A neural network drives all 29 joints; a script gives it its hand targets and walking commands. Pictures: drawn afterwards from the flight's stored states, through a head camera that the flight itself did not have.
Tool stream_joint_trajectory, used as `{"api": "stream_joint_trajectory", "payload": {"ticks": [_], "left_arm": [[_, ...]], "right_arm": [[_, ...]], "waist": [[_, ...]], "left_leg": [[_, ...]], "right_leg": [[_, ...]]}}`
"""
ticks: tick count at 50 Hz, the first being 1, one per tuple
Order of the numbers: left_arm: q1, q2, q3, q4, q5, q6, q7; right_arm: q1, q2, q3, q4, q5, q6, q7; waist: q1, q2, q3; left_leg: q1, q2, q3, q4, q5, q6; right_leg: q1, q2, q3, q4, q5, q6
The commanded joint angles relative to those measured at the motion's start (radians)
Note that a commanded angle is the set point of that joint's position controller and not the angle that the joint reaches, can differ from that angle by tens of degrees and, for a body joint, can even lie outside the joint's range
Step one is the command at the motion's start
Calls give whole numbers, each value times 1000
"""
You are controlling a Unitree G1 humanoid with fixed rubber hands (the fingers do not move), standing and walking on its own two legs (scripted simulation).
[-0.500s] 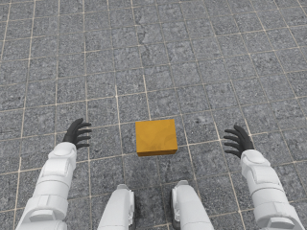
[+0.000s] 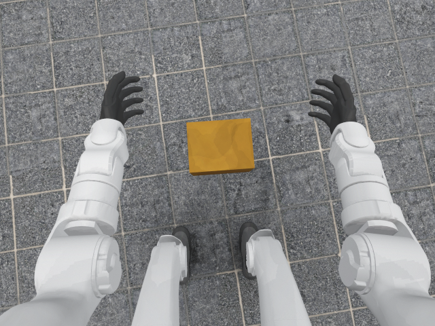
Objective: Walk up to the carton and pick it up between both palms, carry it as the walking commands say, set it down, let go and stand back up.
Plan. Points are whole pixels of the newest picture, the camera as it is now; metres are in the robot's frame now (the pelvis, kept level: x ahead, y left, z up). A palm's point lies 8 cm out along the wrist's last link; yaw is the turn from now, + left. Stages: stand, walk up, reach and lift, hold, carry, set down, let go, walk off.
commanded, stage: reach and lift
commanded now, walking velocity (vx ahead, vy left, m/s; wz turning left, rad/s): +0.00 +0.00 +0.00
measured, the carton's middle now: (219, 148) +0.49 -0.02 -0.58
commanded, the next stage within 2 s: none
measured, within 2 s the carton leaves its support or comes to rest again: neither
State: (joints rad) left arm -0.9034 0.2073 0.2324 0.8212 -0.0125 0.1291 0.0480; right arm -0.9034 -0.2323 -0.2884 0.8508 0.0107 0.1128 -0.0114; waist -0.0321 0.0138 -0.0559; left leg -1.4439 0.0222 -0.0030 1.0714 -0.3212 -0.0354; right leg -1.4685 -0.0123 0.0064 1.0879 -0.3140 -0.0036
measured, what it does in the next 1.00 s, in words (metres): lowers itself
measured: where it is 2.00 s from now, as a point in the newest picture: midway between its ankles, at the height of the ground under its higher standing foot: (215, 262)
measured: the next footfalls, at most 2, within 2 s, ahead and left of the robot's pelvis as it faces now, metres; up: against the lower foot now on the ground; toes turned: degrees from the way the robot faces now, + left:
none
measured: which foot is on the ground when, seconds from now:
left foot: down 0.00-1.00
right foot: down 0.00-1.00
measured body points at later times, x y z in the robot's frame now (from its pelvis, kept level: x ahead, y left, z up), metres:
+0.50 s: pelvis -0.01 +0.00 -0.07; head +0.30 -0.01 +0.26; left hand +0.50 +0.17 -0.19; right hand +0.48 -0.23 -0.20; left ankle +0.07 +0.14 -0.62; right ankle +0.08 -0.11 -0.62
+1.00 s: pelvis -0.04 +0.00 -0.20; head +0.31 -0.02 +0.09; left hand +0.50 +0.16 -0.35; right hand +0.48 -0.23 -0.36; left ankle +0.07 +0.14 -0.62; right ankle +0.07 -0.12 -0.62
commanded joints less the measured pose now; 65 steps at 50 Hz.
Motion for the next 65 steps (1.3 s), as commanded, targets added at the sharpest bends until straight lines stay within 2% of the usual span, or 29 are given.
{"api": "stream_joint_trajectory", "payload": {"ticks": [1, 5, 7, 8, 11, 12, 13, 20, 22, 23, 27, 28, 30, 31, 34, 36, 37, 39, 41, 44, 47, 50, 53, 56, 57, 60, 61, 63, 65], "left_arm": [[-280, 144, 38, -133, 7, -53, 7], [-330, 164, 75, -168, 24, -61, 2], [-357, 192, 84, -239, 39, -72, 5], [-314, 157, 89, -200, 23, -76, -9], [-291, 86, 43, -201, 21, -71, -17], [-299, 103, 90, -154, 45, -68, -10], [-338, 72, 68, -179, 42, -62, -7], [-337, 100, 108, -70, 72, -73, 22], [-338, 103, 77, -88, 37, -78, 28], [-367, 63, 16, -142, -7, -67, 32], [-366, 144, 41, -187, -11, -58, 56], [-426, 148, 22, -281, -40, -54, 62], [-462, 174, 15, -93, -26, -33, 71], [-447, 146, 23, -198, -33, -29, 70], [-441, 108, -8, -106, -90, -31, 65], [-502, 167, -48, -269, -119, -40, 64], [-531, 136, -87, -152, -125, -33, 67], [-517, 190, -37, -193, -85, -41, 81], [-530, 193, -50, -53, -104, -41, 80], [-568, 223, -43, -146, -129, -56, 85], [-553, 166, -73, 26, -156, -62, 73], [-647, 251, -49, -66, -138, -78, 89], [-646, 172, -121, 5, -208, -87, 76], [-630, 258, -77, -21, -155, -108, 90], [-607, 244, -100, 160, -164, -99, 85], [-622, 265, -85, 123, -171, -125, 89], [-641, 200, -127, 95, -211, -125, 86], [-694, 302, -75, 20, -199, -128, 96], [-723, 248, -153, 145, -219, -123, 92]], "right_arm": [[-342, -138, -4, -201, 7, -50, -2], [-336, -122, 8, -165, 4, -39, 0], [-321, -152, -40, -206, -41, -45, 3], [-312, -112, -13, -219, -16, -46, 2], [-217, -115, -63, -157, -41, -50, 16], [-250, -94, -81, -129, -70, -48, 14], [-274, -156, -119, -102, -98, -50, 20], [-318, -129, -62, -87, -40, -70, 22], [-353, -148, -50, -62, -23, -71, 21], [-365, -202, -79, -79, -51, -75, 15], [-385, -194, -14, -113, 18, -57, 14], [-460, -198, 33, -229, 38, -55, -2], [-428, -228, -8, -40, 36, -45, -11], [-471, -217, 17, -161, 61, -38, -11], [-496, -205, 61, -91, 74, -36, -24], [-464, -215, 47, -143, 81, -32, -45], [-480, -216, 59, -54, 90, -33, -45], [-529, -246, 40, -160, 101, -49, -48], [-497, -252, 71, -18, 78, -46, -52], [-571, -223, 108, -115, 122, -46, -80], [-546, -244, 83, 7, 104, -57, -83], [-606, -234, 129, -19, 166, -65, -87], [-595, -243, 152, 32, 152, -80, -92], [-612, -262, 127, -3, 179, -98, -98], [-617, -264, 162, 144, 165, -88, -88], [-646, -234, 198, 106, 213, -98, -90], [-653, -258, 188, 106, 209, -109, -87], [-705, -325, 165, 10, 194, -117, -106], [-714, -283, 211, 172, 235, -106, -95]], "waist": [[13, -68, -1061], [51, -34, -1090], [-12, -55, -1189], [30, -38, -1134], [-36, -1, -1134], [7, 1, -993], [-56, 5, -1055], [17, 3, -931], [0, -16, -952], [-67, 7, -1054], [14, -32, -1159], [-3, -59, -1287], [-32, -9, -1028], [27, 9, -1184], [-16, -45, -1116], [-56, -30, -1238], [-81, 0, -1115], [4, 44, -1233], [-52, -64, -1087], [8, -48, -1141], [-61, -49, -954], [20, -27, -1096], [-63, -53, -994], [-5, 5, -1069], [-5, -27, -909], [46, -61, -946], [-26, -54, -957], [-15, -55, -1096], [-21, -31, -883]], "left_leg": [[423, -98, 47, -37, 331, 6], [331, -104, 68, -27, 344, -1], [347, -107, 58, -9, 391, 0], [319, -103, 71, -21, 427, 5], [390, -104, 45, -1, 428, -8], [309, -100, 55, -15, 367, -3], [370, -98, 44, 4, 376, -19], [153, -99, 52, 157, 206, -20], [108, -110, 55, 206, 219, -18], [145, -108, 47, 221, 217, -34], [69, -111, 76, 316, 224, -29], [115, -122, 66, 335, 262, -18], [-6, -99, 73, 396, 68, -19], [81, -114, 87, 396, 134, -31], [-70, -110, 88, 458, 63, -19], [-5, -112, 80, 483, 117, -18], [-94, -109, 94, 516, 58, -24], [-7, -104, 77, 547, 166, -26], [-166, -89, 84, 589, 54, -22], [-184, -95, 96, 602, 37, -14], [-315, -84, 84, 641, -22, -16], [-229, -78, 103, 706, -4, -11], [-273, -70, 60, 752, 22, -12], [-254, -67, 83, 796, 75, -19], [-330, -55, 67, 785, -11, -12], [-320, -60, 55, 806, -1, 0], [-340, -58, 59, 844, 54, -13], [-291, -64, 77, 867, 43, -16], [-378, -59, 66, 864, -24, -14]], "right_leg": [[622, 78, -15, -51, 422, 42], [691, 63, 19, -43, 481, 38], [715, 73, 3, -11, 571, 38], [707, 64, 28, -34, 608, 34], [591, 71, -18, -9, 555, 30], [478, 59, 9, -31, 450, 39], [433, 73, -24, -19, 434, 30], [209, 72, -28, 149, 266, 36], [171, 75, -26, 181, 276, 38], [187, 83, -52, 210, 285, 26], [201, 79, -45, 318, 326, 46], [275, 85, -53, 329, 360, 41], [13, 69, -62, 380, 131, 44], [118, 70, -61, 381, 204, 42], [141, 69, -36, 421, 163, 38], [156, 78, -61, 474, 238, 38], [68, 67, -56, 480, 183, 31], [86, 57, -42, 537, 247, 31], [-1, 56, -58, 557, 161, 39], [93, 55, -35, 570, 170, 35], [-23, 43, -36, 599, 119, 32], [70, 39, -9, 652, 126, 23], [-35, 38, -7, 675, 131, 23], [3, 36, 5, 730, 200, 29], [-115, 33, -6, 733, 85, 35], [-96, 25, 3, 782, 92, 37], [-73, 27, -1, 802, 165, 40], [34, 19, 0, 806, 179, 31], [-118, 21, 0, 821, 98, 36]]}}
